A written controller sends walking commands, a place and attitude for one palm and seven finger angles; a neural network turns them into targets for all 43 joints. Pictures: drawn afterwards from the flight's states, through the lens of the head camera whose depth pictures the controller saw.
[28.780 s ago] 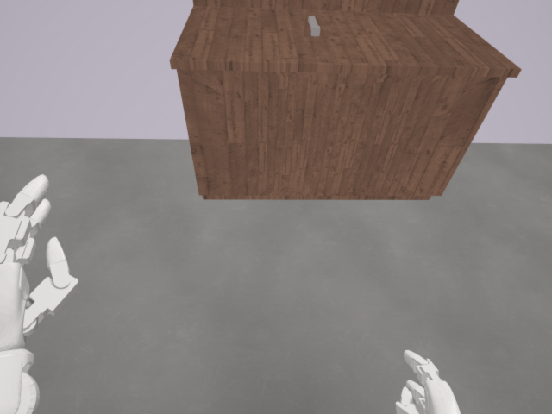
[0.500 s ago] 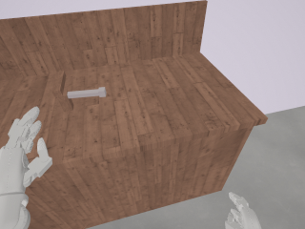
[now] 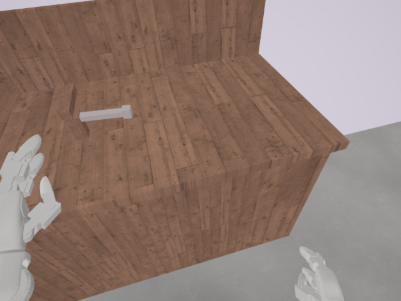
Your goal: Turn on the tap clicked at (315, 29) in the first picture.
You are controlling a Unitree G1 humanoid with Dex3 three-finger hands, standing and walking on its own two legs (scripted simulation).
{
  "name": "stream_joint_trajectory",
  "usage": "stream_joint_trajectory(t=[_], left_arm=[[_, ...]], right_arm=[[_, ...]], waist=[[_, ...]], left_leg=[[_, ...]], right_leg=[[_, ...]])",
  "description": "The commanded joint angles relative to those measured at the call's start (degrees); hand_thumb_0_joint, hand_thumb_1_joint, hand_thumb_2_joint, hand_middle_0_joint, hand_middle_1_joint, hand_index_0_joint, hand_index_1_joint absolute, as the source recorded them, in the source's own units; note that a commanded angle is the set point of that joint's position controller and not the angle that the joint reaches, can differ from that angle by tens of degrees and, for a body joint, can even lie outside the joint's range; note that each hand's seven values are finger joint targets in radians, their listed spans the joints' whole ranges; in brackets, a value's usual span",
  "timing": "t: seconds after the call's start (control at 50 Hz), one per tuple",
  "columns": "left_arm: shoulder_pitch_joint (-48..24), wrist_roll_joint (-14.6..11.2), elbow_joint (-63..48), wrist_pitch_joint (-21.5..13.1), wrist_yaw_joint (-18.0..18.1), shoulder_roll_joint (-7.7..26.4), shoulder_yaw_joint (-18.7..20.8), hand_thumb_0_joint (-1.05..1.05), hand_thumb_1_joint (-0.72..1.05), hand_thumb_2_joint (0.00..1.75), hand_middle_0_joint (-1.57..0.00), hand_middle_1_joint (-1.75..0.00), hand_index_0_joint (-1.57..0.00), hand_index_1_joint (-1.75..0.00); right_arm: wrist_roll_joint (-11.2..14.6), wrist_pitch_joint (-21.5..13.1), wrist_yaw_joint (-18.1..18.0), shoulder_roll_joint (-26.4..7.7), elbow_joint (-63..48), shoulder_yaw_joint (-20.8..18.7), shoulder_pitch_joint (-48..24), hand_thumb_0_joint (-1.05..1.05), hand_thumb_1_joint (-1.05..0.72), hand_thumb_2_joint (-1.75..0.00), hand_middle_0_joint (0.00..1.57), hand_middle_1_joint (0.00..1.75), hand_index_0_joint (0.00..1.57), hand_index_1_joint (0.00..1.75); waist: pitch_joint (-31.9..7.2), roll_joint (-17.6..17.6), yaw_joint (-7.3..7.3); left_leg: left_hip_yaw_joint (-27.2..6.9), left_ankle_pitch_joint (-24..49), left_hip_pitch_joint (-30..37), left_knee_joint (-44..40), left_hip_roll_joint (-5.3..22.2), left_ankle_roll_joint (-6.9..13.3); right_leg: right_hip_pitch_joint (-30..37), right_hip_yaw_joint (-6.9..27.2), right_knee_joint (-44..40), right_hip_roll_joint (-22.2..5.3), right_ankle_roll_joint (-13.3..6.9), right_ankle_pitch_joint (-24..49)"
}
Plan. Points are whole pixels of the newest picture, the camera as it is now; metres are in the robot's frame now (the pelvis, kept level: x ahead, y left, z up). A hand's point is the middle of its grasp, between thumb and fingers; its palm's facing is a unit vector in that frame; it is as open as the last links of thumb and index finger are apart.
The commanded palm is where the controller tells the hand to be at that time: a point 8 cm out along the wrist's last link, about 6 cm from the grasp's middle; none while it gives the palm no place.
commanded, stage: step back with the hand held close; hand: left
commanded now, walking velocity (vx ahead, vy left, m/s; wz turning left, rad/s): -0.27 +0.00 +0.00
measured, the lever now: (127, 111) +0.59 +0.27 +0.06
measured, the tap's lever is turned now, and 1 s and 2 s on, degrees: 82 82 82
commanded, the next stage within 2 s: stop stepping back and stand still in 1.08 s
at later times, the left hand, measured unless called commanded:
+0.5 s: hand (13, 249) +0.15 +0.28 +0.15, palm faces +0.43 -0.81 -0.41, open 7.4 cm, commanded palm +0.09 +0.31 +0.17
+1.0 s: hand out of the picture +0.06 +0.30 +0.16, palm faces +0.50 -0.78 -0.37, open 7.4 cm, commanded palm +0.00 +0.32 +0.17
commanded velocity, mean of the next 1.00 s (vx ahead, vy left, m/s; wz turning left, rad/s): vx -0.32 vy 0.00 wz -0.03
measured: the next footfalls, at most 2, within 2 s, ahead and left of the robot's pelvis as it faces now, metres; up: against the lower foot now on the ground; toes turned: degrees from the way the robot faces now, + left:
left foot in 0.82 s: -0.03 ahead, +0.14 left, +0.00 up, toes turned +5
right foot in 1.14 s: -0.24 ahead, -0.09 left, +0.00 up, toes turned -1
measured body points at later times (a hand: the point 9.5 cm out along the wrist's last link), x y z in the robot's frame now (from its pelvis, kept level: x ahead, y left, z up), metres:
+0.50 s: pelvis -0.06 +0.03 -0.01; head -0.05 +0.03 +0.44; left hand +0.12 +0.32 +0.17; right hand +0.12 -0.20 -0.09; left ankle +0.01 +0.11 -0.74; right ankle +0.02 -0.08 -0.74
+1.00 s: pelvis -0.15 +0.03 -0.01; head -0.12 +0.05 +0.43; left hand +0.03 +0.34 +0.18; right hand +0.05 -0.18 -0.09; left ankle -0.07 +0.14 -0.74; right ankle -0.17 -0.09 -0.70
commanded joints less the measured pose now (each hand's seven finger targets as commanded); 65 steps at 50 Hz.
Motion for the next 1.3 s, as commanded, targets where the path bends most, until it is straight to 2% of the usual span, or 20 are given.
stream_joint_trajectory(t=[0.0, 0.16, 0.36, 0.54, 0.6, 0.64, 0.68, 0.72, 0.76, 0.8, 0.82, 0.86, 0.94, 1.02, 1.08, 1.1, 1.14, 1.16, 1.2, 1.28], left_arm=[[-0.86, 0.38, -15.41, -3.63, 1.09, 11.15, 6.30, 0.00, 0.90, 0.90, -0.20, -0.30, -0.20, -0.30], [2.72, 0.44, -17.09, -2.65, 2.50, 13.00, 8.86, 0.00, 0.90, 0.90, -0.20, -0.30, -0.20, -0.30], [-0.55, 2.29, -16.66, -3.99, 3.79, 11.29, 7.48, 0.00, 0.90, 0.90, -0.20, -0.30, -0.20, -0.30], [-2.50, 4.66, -18.98, -5.57, 3.51, 10.98, 9.57, 0.00, 0.90, 0.90, -0.20, -0.30, -0.20, -0.30], [-3.99, 4.00, -20.64, -5.47, 3.35, 11.58, 9.38, 0.00, 0.90, 0.90, -0.20, -0.30, -0.20, -0.30], [-3.14, 2.67, -19.34, -4.76, 3.55, 11.57, 8.07, 0.00, 0.90, 0.90, -0.20, -0.30, -0.20, -0.30], [-4.71, 2.32, -21.27, -4.58, 3.90, 11.86, 6.99, 0.00, 0.90, 0.90, -0.20, -0.30, -0.20, -0.30], [-3.69, 2.00, -22.19, -4.64, 3.92, 12.71, 7.91, 0.00, 0.90, 0.90, -0.20, -0.30, -0.20, -0.30], [-1.66, 1.80, -22.13, -4.50, 4.11, 13.66, 9.54, 0.00, 0.90, 0.90, -0.20, -0.30, -0.20, -0.30], [-1.37, 2.01, -24.99, -4.99, 4.45, 14.27, 11.25, 0.00, 0.90, 0.90, -0.20, -0.30, -0.20, -0.30], [-0.58, 2.05, -24.24, -5.15, 4.64, 13.15, 11.61, 0.00, 0.90, 0.90, -0.20, -0.30, -0.20, -0.30], [-0.02, 2.27, -24.16, -5.55, 4.38, 13.65, 13.22, 0.00, 0.90, 0.90, -0.20, -0.30, -0.20, -0.30], [-0.29, 0.98, -25.71, -3.41, 4.12, 8.98, 7.86, 0.00, 0.90, 0.90, -0.20, -0.30, -0.20, -0.30], [-4.54, 0.86, -24.00, -1.28, 4.19, 7.04, 3.77, 0.00, 0.90, 0.90, -0.20, -0.30, -0.20, -0.30], [-5.53, 0.66, -23.51, -1.15, 3.89, 9.89, 5.75, 0.00, 0.90, 0.90, -0.20, -0.30, -0.20, -0.30], [-4.68, 0.99, -25.01, -1.60, 3.79, 12.52, 7.97, 0.00, 0.90, 0.90, -0.20, -0.30, -0.20, -0.30], [-3.46, 0.41, -25.24, -2.61, 3.38, 17.24, 11.04, 0.00, 0.90, 0.90, -0.20, -0.30, -0.20, -0.30], [-1.18, 0.97, -24.28, -3.47, 3.62, 17.93, 12.25, 0.00, 0.90, 0.90, -0.20, -0.30, -0.20, -0.30], [6.92, 1.24, -23.07, -1.87, 2.90, 16.85, 13.88, 0.00, 0.90, 0.90, -0.20, -0.30, -0.20, -0.30], [7.99, 0.41, -21.52, -1.66, 3.46, 13.06, 11.65, 0.00, 0.90, 0.90, -0.20, -0.30, -0.20, -0.30]], right_arm=[[0.34, -1.53, -0.88, -6.47, -10.61, -3.21, -5.71, 0.00, -0.90, -0.90, 0.20, 0.30, 0.20, 0.30], [0.48, 0.66, -1.73, -6.80, -11.96, -4.16, -5.35, 0.00, -0.90, -0.90, 0.20, 0.30, 0.20, 0.30], [0.38, 0.44, -2.03, -8.09, -12.21, -3.74, -5.34, 0.00, -0.90, -0.90, 0.20, 0.30, 0.20, 0.30], [-0.58, -1.41, -1.80, -7.60, -12.20, -4.37, -5.50, 0.00, -0.90, -0.90, 0.20, 0.30, 0.20, 0.30], [-0.46, -1.65, -1.44, -7.14, -11.11, -4.83, -4.10, 0.00, -0.90, -0.90, 0.20, 0.30, 0.20, 0.30], [0.03, -1.19, -0.94, -5.69, -10.25, -4.67, -3.75, 0.00, -0.90, -0.90, 0.20, 0.30, 0.20, 0.30], [0.02, -0.73, -0.45, -4.74, -9.04, -4.41, -3.48, 0.00, -0.90, -0.90, 0.20, 0.30, 0.20, 0.30], [-0.08, -0.89, -0.33, -4.32, -9.27, -3.91, -3.58, 0.00, -0.90, -0.90, 0.20, 0.30, 0.20, 0.30], [-0.04, -0.66, -0.67, -4.82, -9.38, -3.45, -4.22, 0.00, -0.90, -0.90, 0.20, 0.30, 0.20, 0.30], [-0.37, -0.90, -1.58, -7.13, -10.68, -4.04, -6.66, 0.00, -0.90, -0.90, 0.20, 0.30, 0.20, 0.30], [-0.91, -1.43, -1.67, -5.66, -10.60, -3.86, -5.77, 0.00, -0.90, -0.90, 0.20, 0.30, 0.20, 0.30], [-1.29, -2.80, -1.09, -5.31, -9.95, -5.06, -4.24, 0.00, -0.90, -0.90, 0.20, 0.30, 0.20, 0.30], [-0.82, -4.85, -0.46, -4.95, -7.57, -5.24, -3.23, 0.00, -0.90, -0.90, 0.20, 0.30, 0.20, 0.30], [-1.13, -5.34, -0.07, -5.45, -6.02, -4.18, -5.25, 0.00, -0.90, -0.90, 0.20, 0.30, 0.20, 0.30], [-0.98, -4.70, -0.05, -5.42, -6.21, -4.13, -6.83, 0.00, -0.90, -0.90, 0.20, 0.30, 0.20, 0.30], [-0.97, -4.01, -0.04, -5.18, -7.00, -4.30, -7.51, 0.00, -0.90, -0.90, 0.20, 0.30, 0.20, 0.30], [-0.08, -2.46, -0.11, -2.25, -8.48, -3.32, -9.14, 0.00, -0.90, -0.90, 0.20, 0.30, 0.20, 0.30], [0.11, -2.09, -0.37, -2.30, -8.59, -3.16, -9.13, 0.00, -0.90, -0.90, 0.20, 0.30, 0.20, 0.30], [0.76, -1.37, 0.13, -2.95, -10.77, -3.90, -7.55, 0.00, -0.90, -0.90, 0.20, 0.30, 0.20, 0.30], [0.70, 0.34, -0.19, -3.11, -10.46, -2.55, -5.89, 0.00, -0.90, -0.90, 0.20, 0.30, 0.20, 0.30]], waist=[[-10.69, -1.69, -0.29], [-10.82, -3.87, -0.34], [-3.37, -1.55, -0.88], [-4.78, 3.07, -0.47], [-6.55, -6.78, -1.40], [-4.94, -13.87, -1.60], [-6.05, -14.83, -1.93], [-7.91, -12.91, -2.51], [-6.68, -8.66, -2.24], [-6.25, 10.68, -0.97], [-8.34, 13.16, -0.79], [-10.70, 9.38, -1.14], [-11.64, 1.75, -0.91], [-10.27, 9.24, -1.61], [-11.34, 4.18, -0.49], [-11.33, 0.54, -0.27], [-12.13, -16.25, -0.14], [-11.07, -15.60, 1.08], [-16.61, -14.97, 0.41], [-13.67, -7.77, -2.37]], left_leg=[[-1.31, 15.18, 1.73, -1.00, 1.76, 1.26], [-2.10, 18.15, -1.68, -0.33, 2.92, 1.23], [-7.52, -17.54, -19.61, -8.43, 5.18, 3.66], [-12.92, -26.39, -33.22, -12.11, 9.92, 7.15], [-6.52, -19.44, -23.87, 0.38, 4.08, 4.00], [-2.13, -14.27, -13.93, 14.24, -0.08, 0.86], [-0.34, -11.09, -6.04, 26.50, -1.41, -0.69], [-0.80, -9.75, -7.10, 22.13, -0.22, -0.48], [-2.16, -5.51, -7.89, 6.77, 1.70, 0.52], [-13.52, -0.31, -16.34, -5.67, 11.67, 4.21], [-16.39, 3.67, -19.71, -9.46, 16.86, 6.43], [-17.83, -9.02, -23.93, -12.97, 19.86, 9.65], [-9.57, 23.21, 0.98, -3.98, 16.76, 7.02], [-8.79, 20.04, 2.04, -6.68, 16.46, 5.42], [-6.22, 11.54, 0.02, -5.10, 13.62, 3.06], [-4.15, 7.65, -0.99, -1.22, 11.00, 1.35], [5.77, -7.87, -6.31, 15.24, 1.40, -3.38], [3.52, -15.17, -14.94, 25.34, -0.24, -3.14], [0.11, -13.35, -21.01, 29.90, -0.74, -2.37], [2.69, -6.63, -14.95, 17.19, -0.56, -1.52]], right_leg=[[0.66, 5.64, -0.34, -8.10, 2.29, 14.41], [-1.54, 5.24, 2.90, -6.84, 3.09, 13.33], [-0.98, 6.11, 3.56, -4.20, 3.44, -9.02], [9.88, 6.32, 20.53, -0.24, 4.05, -1.33], [0.55, 14.04, 8.69, -5.59, 1.41, 0.12], [-14.77, 23.48, -2.72, -14.23, -2.73, -10.71], [-22.11, 25.30, -7.20, -20.32, -6.16, -9.50], [-17.16, 20.33, -2.40, -19.17, -5.13, 3.43], [-15.62, 14.70, 4.51, -13.69, -1.21, 3.46], [-10.47, 6.41, 19.55, -2.98, 3.38, -2.59], [-7.09, 5.45, 30.53, 0.02, 4.18, -11.00], [-5.11, 8.22, 46.50, 1.29, 4.30, -15.22], [-18.34, 5.94, 32.94, -1.09, 4.65, -19.11], [-12.79, 5.20, 19.38, -0.80, 4.30, -17.74], [-6.76, 3.88, 4.91, -0.89, 3.57, -8.36], [-6.36, 5.26, -1.55, -2.97, 2.56, -0.88], [-9.51, 19.74, -5.44, -18.13, -2.68, 13.59], [-6.43, 21.11, -3.28, -21.80, -4.03, 29.47], [3.22, 15.59, 5.19, -18.79, -1.53, 41.69], [3.24, 13.74, 6.50, -16.37, -3.55, 34.34]])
